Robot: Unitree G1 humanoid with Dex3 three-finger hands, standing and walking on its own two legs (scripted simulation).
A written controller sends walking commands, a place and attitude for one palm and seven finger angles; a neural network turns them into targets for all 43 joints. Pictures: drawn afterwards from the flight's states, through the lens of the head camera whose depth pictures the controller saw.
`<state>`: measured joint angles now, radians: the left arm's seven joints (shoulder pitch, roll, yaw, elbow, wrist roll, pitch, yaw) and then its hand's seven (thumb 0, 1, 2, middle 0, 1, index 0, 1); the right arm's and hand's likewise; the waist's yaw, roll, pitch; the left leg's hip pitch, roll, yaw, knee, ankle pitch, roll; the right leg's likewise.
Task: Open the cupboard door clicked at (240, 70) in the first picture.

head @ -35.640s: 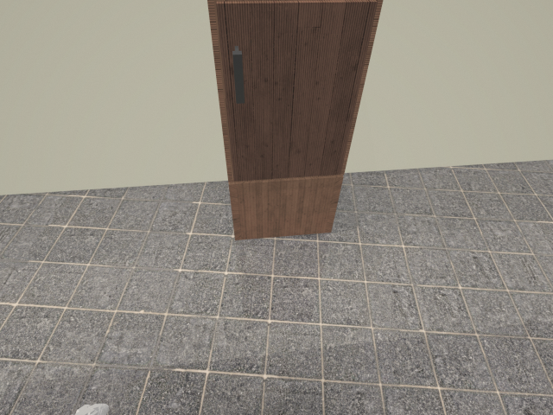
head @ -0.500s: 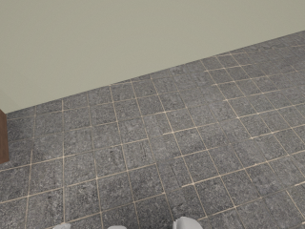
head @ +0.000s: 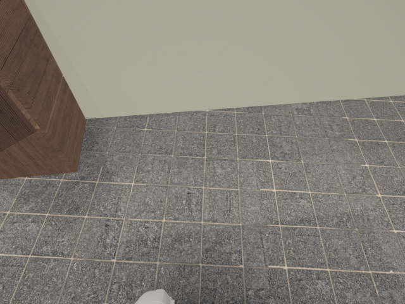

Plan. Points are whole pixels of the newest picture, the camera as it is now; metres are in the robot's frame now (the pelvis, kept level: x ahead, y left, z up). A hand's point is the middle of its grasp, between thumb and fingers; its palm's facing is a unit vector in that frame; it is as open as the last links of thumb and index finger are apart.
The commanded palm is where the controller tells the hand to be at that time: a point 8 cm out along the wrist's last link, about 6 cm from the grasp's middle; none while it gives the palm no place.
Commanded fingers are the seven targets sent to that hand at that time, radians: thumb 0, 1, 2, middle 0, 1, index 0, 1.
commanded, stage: turn to face it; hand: left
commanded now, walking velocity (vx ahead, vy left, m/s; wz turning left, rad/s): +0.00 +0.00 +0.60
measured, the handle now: out of the picture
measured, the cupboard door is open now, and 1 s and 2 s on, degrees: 40 40 40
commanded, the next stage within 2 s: take the last steps up to it in 1.36 s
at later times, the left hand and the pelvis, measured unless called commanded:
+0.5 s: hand out of the picture +0.06 +0.21 -0.15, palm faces +0.29 -0.91 -0.29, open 7.4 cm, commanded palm none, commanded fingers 0.00 0.90 0.90 -0.20 -0.30 -0.20 -0.30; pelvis +0.01 -0.02 -0.01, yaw +17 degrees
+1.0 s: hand out of the picture -0.05 +0.23 -0.17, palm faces +0.58 -0.77 -0.26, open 7.4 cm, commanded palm none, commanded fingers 0.00 0.90 0.90 -0.20 -0.30 -0.20 -0.30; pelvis +0.01 +0.00 +0.00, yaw +34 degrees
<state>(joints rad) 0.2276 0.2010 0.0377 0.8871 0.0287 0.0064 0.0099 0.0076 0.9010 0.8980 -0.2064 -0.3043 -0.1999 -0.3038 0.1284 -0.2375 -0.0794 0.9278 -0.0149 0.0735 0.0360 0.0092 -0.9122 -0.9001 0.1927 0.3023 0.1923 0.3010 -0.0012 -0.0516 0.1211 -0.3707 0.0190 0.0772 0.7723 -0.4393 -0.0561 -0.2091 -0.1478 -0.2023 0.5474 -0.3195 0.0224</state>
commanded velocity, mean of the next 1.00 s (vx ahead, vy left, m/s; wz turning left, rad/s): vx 0.00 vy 0.00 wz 0.58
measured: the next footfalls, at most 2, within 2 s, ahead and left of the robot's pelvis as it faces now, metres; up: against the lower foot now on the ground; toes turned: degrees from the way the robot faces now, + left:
left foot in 0.06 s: +0.05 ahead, +0.13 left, +0.00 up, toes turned +7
right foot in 0.44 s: +0.08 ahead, -0.13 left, +0.00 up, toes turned +13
